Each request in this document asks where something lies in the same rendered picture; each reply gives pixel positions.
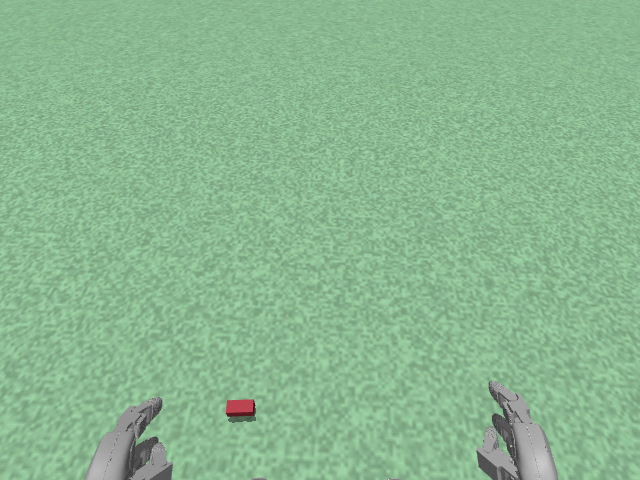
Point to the small box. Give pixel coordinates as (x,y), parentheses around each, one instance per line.
(240,408)

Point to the right robot hand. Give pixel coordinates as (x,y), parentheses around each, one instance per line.
(526,442)

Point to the left robot hand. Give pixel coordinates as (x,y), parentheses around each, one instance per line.
(117,458)

